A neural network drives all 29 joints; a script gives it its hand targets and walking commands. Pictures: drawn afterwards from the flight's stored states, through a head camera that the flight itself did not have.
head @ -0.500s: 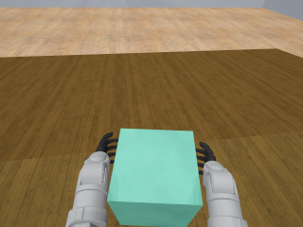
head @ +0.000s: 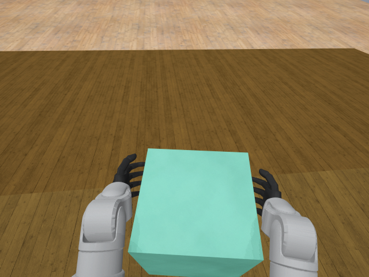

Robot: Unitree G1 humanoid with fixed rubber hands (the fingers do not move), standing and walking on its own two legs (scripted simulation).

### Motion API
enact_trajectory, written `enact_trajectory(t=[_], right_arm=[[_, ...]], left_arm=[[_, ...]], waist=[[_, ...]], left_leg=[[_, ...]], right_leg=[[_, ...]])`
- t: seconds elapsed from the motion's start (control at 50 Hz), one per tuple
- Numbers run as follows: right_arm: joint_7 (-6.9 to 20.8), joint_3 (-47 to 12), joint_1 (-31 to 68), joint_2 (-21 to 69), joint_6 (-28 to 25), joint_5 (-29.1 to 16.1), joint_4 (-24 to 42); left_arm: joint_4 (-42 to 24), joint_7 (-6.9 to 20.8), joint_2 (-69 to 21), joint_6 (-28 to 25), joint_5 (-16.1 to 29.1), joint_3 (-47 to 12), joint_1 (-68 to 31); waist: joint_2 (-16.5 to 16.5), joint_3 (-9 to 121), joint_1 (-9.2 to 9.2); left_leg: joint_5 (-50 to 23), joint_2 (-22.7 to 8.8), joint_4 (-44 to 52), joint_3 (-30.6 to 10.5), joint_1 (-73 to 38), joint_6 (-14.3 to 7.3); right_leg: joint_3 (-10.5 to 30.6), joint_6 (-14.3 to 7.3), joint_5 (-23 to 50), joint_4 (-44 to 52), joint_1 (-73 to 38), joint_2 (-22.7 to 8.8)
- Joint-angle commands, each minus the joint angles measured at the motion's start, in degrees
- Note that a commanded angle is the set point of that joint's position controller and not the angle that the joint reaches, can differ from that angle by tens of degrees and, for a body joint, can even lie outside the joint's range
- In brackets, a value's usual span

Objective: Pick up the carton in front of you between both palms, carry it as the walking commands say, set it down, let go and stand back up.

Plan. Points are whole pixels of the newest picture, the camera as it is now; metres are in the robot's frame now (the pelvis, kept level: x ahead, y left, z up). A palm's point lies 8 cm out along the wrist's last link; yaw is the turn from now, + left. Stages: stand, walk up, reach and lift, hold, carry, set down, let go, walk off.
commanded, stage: carry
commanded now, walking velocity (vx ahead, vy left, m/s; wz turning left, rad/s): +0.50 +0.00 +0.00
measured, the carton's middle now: (194, 218) +0.26 -0.01 +0.00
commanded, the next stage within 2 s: none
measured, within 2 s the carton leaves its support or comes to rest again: neither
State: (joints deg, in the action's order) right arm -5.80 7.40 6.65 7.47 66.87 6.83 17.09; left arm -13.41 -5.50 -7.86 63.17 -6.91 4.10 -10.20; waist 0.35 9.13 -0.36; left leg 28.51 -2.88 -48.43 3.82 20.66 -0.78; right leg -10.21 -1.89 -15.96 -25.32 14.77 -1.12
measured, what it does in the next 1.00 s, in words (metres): walks ahead: left foot, then right foot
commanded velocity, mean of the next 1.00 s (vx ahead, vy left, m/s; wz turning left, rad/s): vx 0.50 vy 0.00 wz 0.00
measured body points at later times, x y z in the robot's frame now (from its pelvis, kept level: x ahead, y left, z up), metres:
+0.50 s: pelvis +0.28 +0.05 +0.01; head +0.31 +0.07 +0.46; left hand +0.59 +0.18 +0.09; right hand +0.56 -0.12 +0.09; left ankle +0.22 +0.12 -0.74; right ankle +0.35 -0.10 -0.68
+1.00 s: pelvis +0.62 +0.01 +0.01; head +0.64 +0.00 +0.46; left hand +0.90 +0.17 +0.08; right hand +0.90 -0.14 +0.07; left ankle +0.71 +0.16 -0.69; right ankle +0.56 -0.06 -0.74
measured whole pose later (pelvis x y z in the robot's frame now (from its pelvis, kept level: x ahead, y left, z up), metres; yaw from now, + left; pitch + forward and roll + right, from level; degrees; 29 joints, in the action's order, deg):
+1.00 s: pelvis +0.62 +0.01 +0.01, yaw +1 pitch +4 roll +1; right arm -5.9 4.8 7.8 7.5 66.8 8.0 18.4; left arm -16.9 -5.4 -7.7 63.8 -6.0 5.9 -9.6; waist 0.0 3.0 1.4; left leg 10.4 -5.8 -45.3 6.2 35.1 -0.5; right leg -13.0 -3.0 -14.8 -17.3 7.0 -1.7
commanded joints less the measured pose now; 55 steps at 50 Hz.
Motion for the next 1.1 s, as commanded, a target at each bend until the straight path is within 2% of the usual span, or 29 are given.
enact_trajectory(t=[0.0,0.04,0.06,0.12,0.16,0.18,0.2,0.22,0.24,0.26,0.28,0.3,0.32,0.36,0.46,0.58,0.62,0.64,0.66,0.68,0.7,0.72,0.74,0.76,0.78,0.82,0.92,1.02,1.08], right_arm=[[16.5,-42.9,34.4,50.1,1.0,-26.1,8.8],[16.0,-42.7,34.7,50.3,1.5,-26.5,9.3],[15.5,-42.4,34.2,49.8,1.8,-26.2,9.6],[14.3,-41.1,32.2,48.0,3.0,-24.5,9.3],[14.0,-40.2,31.3,47.2,3.8,-23.6,8.3],[14.0,-39.6,30.8,46.8,4.2,-23.4,7.4],[13.9,-39.0,30.5,46.3,4.5,-23.1,6.5],[13.8,-38.1,30.1,45.3,4.6,-22.2,5.4],[13.8,-38.1,31.9,46.0,4.5,-21.9,4.8],[13.8,-38.4,33.1,47.5,4.6,-22.7,6.0],[13.9,-39.2,34.2,49.6,4.4,-23.3,6.5],[14.1,-39.8,35.7,51.4,4.0,-23.8,7.6],[14.3,-40.5,36.8,52.9,3.7,-24.5,8.4],[14.9,-41.4,36.8,54.0,3.1,-25.5,9.8],[16.5,-41.9,32.6,52.3,2.9,-26.5,10.3],[17.0,-41.5,29.4,50.9,2.7,-25.0,8.0],[16.8,-41.7,29.7,50.7,2.6,-24.6,8.2],[16.7,-41.8,29.6,50.5,2.5,-24.5,8.3],[16.7,-42.0,29.7,50.2,2.5,-24.4,8.1],[16.7,-42.3,30.6,50.6,2.7,-24.5,8.4],[16.6,-42.8,31.0,50.3,2.7,-24.3,9.2],[16.6,-43.0,31.3,51.9,2.1,-24.2,7.9],[16.6,-43.0,31.8,53.1,1.3,-24.3,8.1],[16.5,-43.4,32.2,54.6,0.6,-24.4,7.9],[16.4,-43.7,31.9,55.9,0.0,-24.4,7.8],[15.8,-44.0,30.3,57.0,-1.2,-23.9,7.0],[14.3,-45.1,29.9,54.9,-2.9,-22.6,6.1],[13.2,-45.5,39.7,47.5,-1.9,-24.3,6.9],[12.5,-42.9,47.5,42.4,-0.7,-25.1,3.0]], left_arm=[[-5.9,14.0,-54.6,4.1,22.1,-38.1,-21.5],[-8.6,13.9,-53.9,5.3,24.0,-38.9,-24.7],[-8.8,14.0,-53.2,5.8,24.6,-39.1,-24.6],[-8.0,14.4,-50.7,7.2,25.4,-38.9,-23.3],[-7.6,14.6,-49.5,8.1,25.5,-38.4,-23.7],[-7.6,14.7,-48.9,8.5,25.4,-38.2,-24.0],[-7.1,14.8,-47.9,9.0,25.2,-37.9,-24.3],[-8.0,15.1,-47.1,9.6,25.7,-37.9,-26.4],[-7.8,15.3,-48.0,10.0,26.5,-38.6,-28.8],[-7.0,15.5,-49.5,9.9,26.5,-38.8,-29.5],[-6.7,15.7,-50.6,9.6,26.4,-38.4,-29.5],[-6.5,15.7,-52.1,9.1,26.3,-38.7,-29.4],[-6.6,15.6,-53.3,8.5,25.8,-38.8,-28.7],[-6.3,15.1,-55.7,7.4,24.7,-38.8,-26.5],[-6.2,13.3,-55.9,5.9,20.8,-38.2,-20.2],[-6.4,14.1,-55.3,6.3,21.7,-39.2,-20.2],[-6.0,14.7,-55.0,6.3,22.4,-39.3,-20.1],[-5.3,14.9,-55.0,6.2,22.5,-39.2,-19.6],[-4.8,15.2,-54.9,6.0,22.5,-38.9,-19.2],[-3.6,15.5,-54.0,5.9,22.0,-38.3,-18.9],[-1.8,15.8,-55.1,5.2,22.4,-38.4,-18.1],[-3.0,16.1,-56.4,4.9,23.6,-38.8,-19.2],[-3.4,16.2,-58.2,4.3,24.2,-39.3,-19.9],[-4.4,16.3,-59.4,3.8,24.7,-40.0,-21.1],[-5.3,16.4,-60.3,3.4,25.1,-40.7,-22.3],[-5.9,16.6,-60.5,2.8,25.8,-41.3,-22.1],[-5.3,17.2,-56.1,1.9,26.2,-41.4,-21.9],[-4.3,15.6,-48.2,2.1,25.7,-40.3,-29.2],[-1.1,13.7,-42.6,3.0,25.0,-38.8,-37.9]], waist=[[-4.3,6.9,2.24],[-5.8,6.9,1.97],[-7.4,6.5,1.87],[-10.4,5.4,1.59],[-8.4,6.2,0.77],[-6.3,8.4,0.28],[-2.4,11.2,-0.68],[12.3,13.1,-1.51],[17.1,12.3,-1.25],[10.8,11.8,-0.89],[6.5,11.3,-1.07],[1.8,11.2,-0.96],[1.1,10.8,-0.71],[4.1,11.3,-0.74],[6.7,8.9,-0.62],[8.8,2.3,-0.99],[9.4,4.4,-0.09],[7.9,7.0,0.81],[5.4,10.6,1.83],[-5.8,16.4,2.43],[-18.0,17.7,2.32],[-13.3,15.5,2.12],[-9.5,15.3,1.99],[-3.6,13.6,1.64],[-2.3,12.8,1.3],[-4.5,12.8,1.16],[-7.7,8.4,1.48],[-8.8,3.5,3.15],[-9.4,2.2,2.47]], left_leg=[[0.8,-3.3,-3.9,-0.8,27.3,-0.2],[-6.8,-2.1,3.8,2.0,20.8,0.7],[-9.3,-1.1,7.5,3.6,17.6,0.9],[-16.3,1.3,16.6,8.2,6.9,0.8],[-21.3,3.6,21.4,12.4,-6.7,0.3],[-19.3,4.2,21.7,13.5,-15.7,-0.6],[-15.2,-1.1,22.6,6.5,-25.9,-1.6],[-2.6,-16.7,33.7,-21.7,-30.3,-6.6],[-6.1,-22.9,37.5,-35.4,-34.6,-12.4],[-11.8,-23.0,36.1,-32.1,-33.2,-12.8],[-18.3,-20.9,34.9,-26.6,-30.6,-11.9],[-20.2,-19.8,35.3,-21.7,-28.5,-10.1],[-23.2,-18.1,36.1,-16.6,-26.3,-8.4],[-28.3,-15.7,36.7,-10.3,-26.1,-6.9],[-38.8,-11.9,36.1,-1.4,-29.7,-6.5],[-48.0,-10.2,35.1,4.7,-27.9,-5.0],[-56.4,-9.8,27.7,7.5,-27.2,-3.4],[-56.7,-7.8,19.5,10.3,-24.3,-2.0],[-48.0,-6.4,9.4,10.1,-17.0,-0.8],[-30.4,-3.0,-7.3,8.9,-3.3,1.2],[-2.9,5.0,-20.6,4.2,12.3,2.2],[-1.3,1.7,-27.9,-2.1,17.2,0.3],[-3.6,-0.8,-28.5,-3.5,17.8,-1.0],[-6.8,-3.0,-25.0,-4.0,16.9,-1.4],[-9.8,-4.5,-20.6,-4.4,15.3,-1.3],[-12.1,-3.7,-14.8,-2.0,13.0,-0.8],[-17.2,-2.5,0.3,3.0,16.3,0.6],[-24.2,-0.5,12.1,6.5,15.4,-0.7],[-25.6,0.0,15.3,6.9,11.1,-2.9]], right_leg=[[27.6,-9.7,8.3,13.2,-27.2,-22.4],[17.9,-6.6,9.9,13.9,-22.8,-17.4],[14.3,-5.9,11.0,13.5,-20.7,-15.7],[7.4,-4.0,12.5,11.9,-14.1,-13.6],[2.9,-2.0,13.9,4.7,-7.3,-11.8],[0.2,-0.6,16.3,-2.6,-3.2,-10.1],[-1.7,1.6,12.2,-12.9,3.5,-8.3],[-2.7,4.6,0.0,-30.2,13.9,-2.4],[3.5,3.9,-12.6,-40.3,25.2,0.3],[8.1,2.2,-12.1,-45.8,28.0,-3.7],[8.8,1.1,-9.9,-46.5,28.2,-5.7],[9.4,0.7,-6.1,-44.0,27.5,-7.2],[9.4,0.5,-3.2,-39.8,25.6,-7.9],[7.0,0.9,-0.6,-33.9,23.5,-6.4],[2.3,2.0,6.5,-19.1,25.1,-3.9],[-3.1,0.5,15.4,-3.8,16.9,-1.0],[-5.5,-0.3,15.1,-1.9,7.3,1.2],[-7.8,-0.4,12.9,0.5,-2.0,3.6],[-4.5,-0.3,8.7,-0.1,-13.9,1.0],[19.0,-5.8,0.1,2.1,-26.7,-15.0],[41.2,-12.9,-2.0,12.2,-33.7,-24.0],[37.1,-13.1,3.9,12.6,-32.2,-24.1],[31.2,-11.5,10.8,11.1,-29.2,-21.8],[25.8,-9.2,15.4,10.6,-24.5,-20.5],[21.5,-7.3,15.8,11.2,-21.0,-19.1],[15.2,-5.7,14.7,12.3,-18.5,-17.1],[7.5,-6.6,17.5,13.4,-18.5,-14.3],[3.8,-6.5,21.3,11.3,-17.9,-12.3],[3.1,-5.6,22.7,8.5,-17.4,-12.7]])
